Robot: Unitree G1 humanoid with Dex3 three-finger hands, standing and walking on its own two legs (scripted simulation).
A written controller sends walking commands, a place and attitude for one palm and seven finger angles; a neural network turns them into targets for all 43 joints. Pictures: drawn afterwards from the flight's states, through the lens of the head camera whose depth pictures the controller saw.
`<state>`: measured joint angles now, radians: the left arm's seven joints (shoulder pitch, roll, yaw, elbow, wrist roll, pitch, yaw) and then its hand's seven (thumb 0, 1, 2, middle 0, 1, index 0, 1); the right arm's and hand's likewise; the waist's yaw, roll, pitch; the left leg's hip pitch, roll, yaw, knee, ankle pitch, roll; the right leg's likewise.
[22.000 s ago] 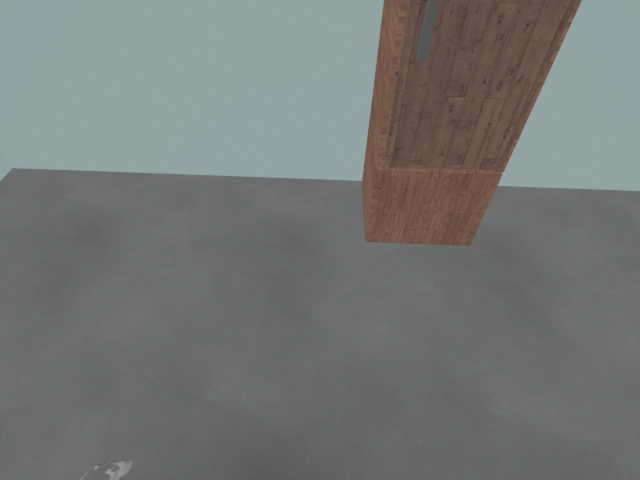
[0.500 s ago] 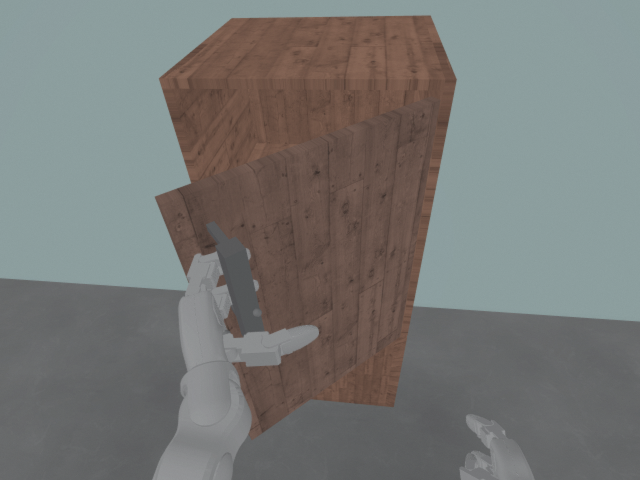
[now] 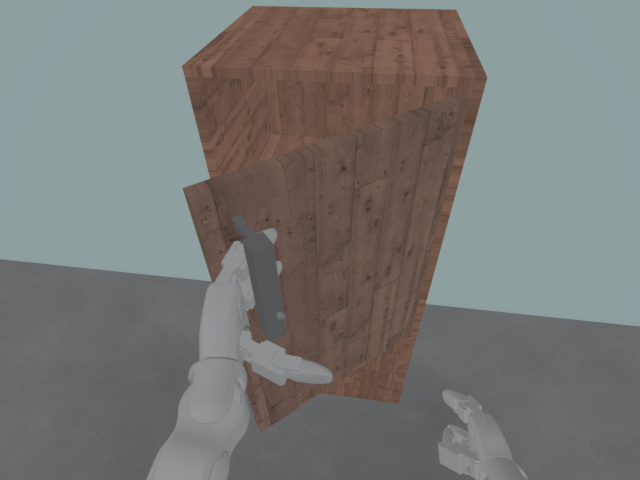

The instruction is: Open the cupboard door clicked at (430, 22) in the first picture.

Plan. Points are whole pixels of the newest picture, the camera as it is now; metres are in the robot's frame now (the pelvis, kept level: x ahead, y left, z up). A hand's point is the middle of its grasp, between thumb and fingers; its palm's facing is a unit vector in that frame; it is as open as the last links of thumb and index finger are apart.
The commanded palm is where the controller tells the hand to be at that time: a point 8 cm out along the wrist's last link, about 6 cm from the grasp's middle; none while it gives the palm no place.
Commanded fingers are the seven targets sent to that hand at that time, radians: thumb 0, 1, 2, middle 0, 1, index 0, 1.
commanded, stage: slide the hand sideways off the handle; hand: left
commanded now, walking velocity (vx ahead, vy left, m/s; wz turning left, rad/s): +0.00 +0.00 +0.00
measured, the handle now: (257, 280) +0.31 +0.11 +0.13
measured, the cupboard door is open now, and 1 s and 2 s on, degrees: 42 43 43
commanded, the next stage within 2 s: draw the hand back to the body in 1.10 s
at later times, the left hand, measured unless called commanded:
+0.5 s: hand (254, 349) +0.22 +0.10 +0.12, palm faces -0.08 -1.00 -0.02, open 16.1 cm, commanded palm +0.19 +0.16 +0.13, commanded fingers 0.00 -0.50 0.30 -0.15 -0.30 -0.15 -0.30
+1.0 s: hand (183, 387) +0.17 +0.16 +0.12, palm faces +0.02 -1.00 -0.07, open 16.3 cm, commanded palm +0.14 +0.22 +0.13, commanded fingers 0.00 -0.50 0.30 -0.15 -0.30 -0.15 -0.30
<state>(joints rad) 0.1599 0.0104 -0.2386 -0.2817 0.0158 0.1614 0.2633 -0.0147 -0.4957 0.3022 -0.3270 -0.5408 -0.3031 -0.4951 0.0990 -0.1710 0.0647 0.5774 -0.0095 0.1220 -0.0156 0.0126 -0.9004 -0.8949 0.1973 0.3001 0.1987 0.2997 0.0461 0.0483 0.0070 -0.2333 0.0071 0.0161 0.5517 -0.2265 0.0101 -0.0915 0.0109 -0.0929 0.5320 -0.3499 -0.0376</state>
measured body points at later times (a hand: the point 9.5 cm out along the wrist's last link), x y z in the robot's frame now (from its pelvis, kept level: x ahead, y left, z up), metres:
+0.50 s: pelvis +0.00 +0.00 +0.00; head -0.04 -0.02 +0.45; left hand +0.22 +0.15 +0.13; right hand +0.18 -0.21 -0.07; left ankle +0.05 +0.11 -0.73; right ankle -0.03 -0.09 -0.73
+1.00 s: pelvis +0.01 -0.02 -0.01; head -0.02 -0.04 +0.44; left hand +0.17 +0.21 +0.13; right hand +0.20 -0.24 -0.07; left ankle +0.05 +0.11 -0.73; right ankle -0.03 -0.09 -0.73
